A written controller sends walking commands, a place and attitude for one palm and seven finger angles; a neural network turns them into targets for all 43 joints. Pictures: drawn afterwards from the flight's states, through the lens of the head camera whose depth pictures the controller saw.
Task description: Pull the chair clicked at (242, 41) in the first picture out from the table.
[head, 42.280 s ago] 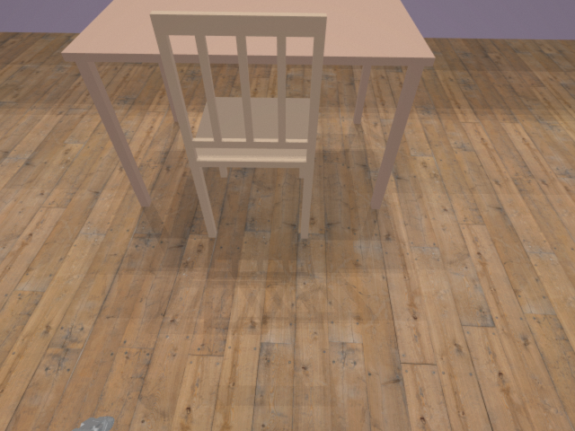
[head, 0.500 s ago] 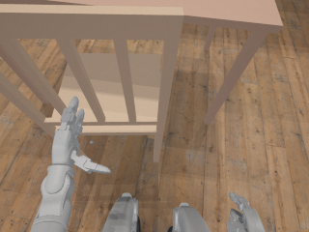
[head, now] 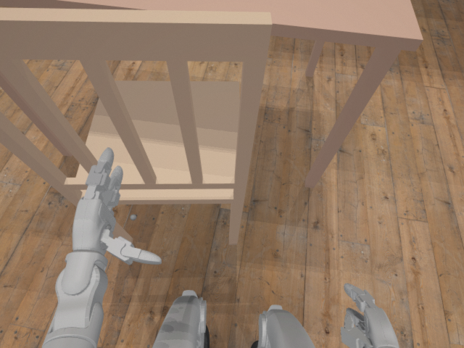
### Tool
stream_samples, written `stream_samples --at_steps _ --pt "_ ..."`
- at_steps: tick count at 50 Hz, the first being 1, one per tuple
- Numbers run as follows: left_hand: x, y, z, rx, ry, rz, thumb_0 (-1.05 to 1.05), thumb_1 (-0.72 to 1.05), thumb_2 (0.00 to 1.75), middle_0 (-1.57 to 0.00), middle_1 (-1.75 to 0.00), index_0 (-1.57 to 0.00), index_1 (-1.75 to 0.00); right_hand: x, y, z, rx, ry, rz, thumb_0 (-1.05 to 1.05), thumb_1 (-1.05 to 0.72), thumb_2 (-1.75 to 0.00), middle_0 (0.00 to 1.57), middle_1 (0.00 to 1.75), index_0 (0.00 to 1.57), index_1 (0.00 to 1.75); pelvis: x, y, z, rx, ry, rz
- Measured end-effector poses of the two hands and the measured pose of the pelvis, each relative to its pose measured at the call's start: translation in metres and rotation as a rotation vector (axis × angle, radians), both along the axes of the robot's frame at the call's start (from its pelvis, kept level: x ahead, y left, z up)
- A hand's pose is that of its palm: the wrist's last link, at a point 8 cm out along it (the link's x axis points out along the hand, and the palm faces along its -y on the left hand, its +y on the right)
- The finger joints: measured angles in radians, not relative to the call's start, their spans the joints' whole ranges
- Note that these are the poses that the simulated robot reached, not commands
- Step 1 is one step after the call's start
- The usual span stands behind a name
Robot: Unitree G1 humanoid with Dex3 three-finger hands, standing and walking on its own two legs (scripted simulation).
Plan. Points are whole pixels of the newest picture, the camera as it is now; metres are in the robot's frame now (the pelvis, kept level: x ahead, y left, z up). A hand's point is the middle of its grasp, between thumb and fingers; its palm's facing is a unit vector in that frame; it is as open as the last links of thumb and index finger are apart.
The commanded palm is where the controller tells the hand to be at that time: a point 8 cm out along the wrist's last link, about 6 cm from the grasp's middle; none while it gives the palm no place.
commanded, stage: push the fingers through the gap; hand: left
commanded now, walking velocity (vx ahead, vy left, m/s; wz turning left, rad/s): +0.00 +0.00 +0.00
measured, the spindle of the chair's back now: (129, 135) +0.46 +0.21 +0.04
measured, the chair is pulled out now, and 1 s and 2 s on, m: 0.15 0.15 0.15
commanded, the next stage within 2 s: hook a spindle and tug to test in 1.62 s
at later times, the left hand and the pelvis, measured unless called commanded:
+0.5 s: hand (138, 195) +0.36 +0.17 +0.02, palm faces +0.05 -1.00 -0.04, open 17.0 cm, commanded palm +0.34 +0.22 +0.02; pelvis +0.00 +0.00 +0.00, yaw +0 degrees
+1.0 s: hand (136, 171) +0.40 +0.19 +0.02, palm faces +0.06 -1.00 -0.03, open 17.0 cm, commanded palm +0.39 +0.23 +0.02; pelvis +0.00 +0.01 +0.00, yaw -1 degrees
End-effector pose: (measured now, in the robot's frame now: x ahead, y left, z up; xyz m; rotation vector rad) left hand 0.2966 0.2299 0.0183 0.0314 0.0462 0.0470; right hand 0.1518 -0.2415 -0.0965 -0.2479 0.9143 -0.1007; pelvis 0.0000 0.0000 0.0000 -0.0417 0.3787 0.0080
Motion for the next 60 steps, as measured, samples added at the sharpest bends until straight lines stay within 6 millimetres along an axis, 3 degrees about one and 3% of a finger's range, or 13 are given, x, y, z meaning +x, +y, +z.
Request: stream_samples --at_steps 7,16,60 --pt "0.0 0.001 0.003 0.005 -0.024 -0.006 -0.02 -0.5 0.3 -0.06 -0.08 -0.06 -0.08 -0.002 0.0 -0.003 -0.009 0.006 0.008 0.01 -0.9 -0.9 0.2 0.3 0.2 0.3 -0.001 0.001 -0.002 -0.005 0.001 0.007" --pt "0.019 -0.007 0.003 0.003 -0.03 -0.019 -0.02 -0.5 0.3 -0.07 -0.08 -0.06 -0.08 -0.01 -0.001 -0.007 -0.01 0.022 -0.005 0.01 -0.9 -0.9 0.2 0.3 0.2 0.3 -0.005 0.002 -0.004 -0.003 0.005 0.002" --pt "0.106 0.008 0.0 -0.008 -0.033 0.011 -0.02 -0.5 0.3 -0.07 -0.08 -0.06 -0.08 -0.072 -0.006 -0.013 -0.04 0.221 -0.091 0.01 -0.9 -0.9 0.2 0.3 0.2 0.3 -0.003 0.011 -0.004 -0.017 0.047 -0.013"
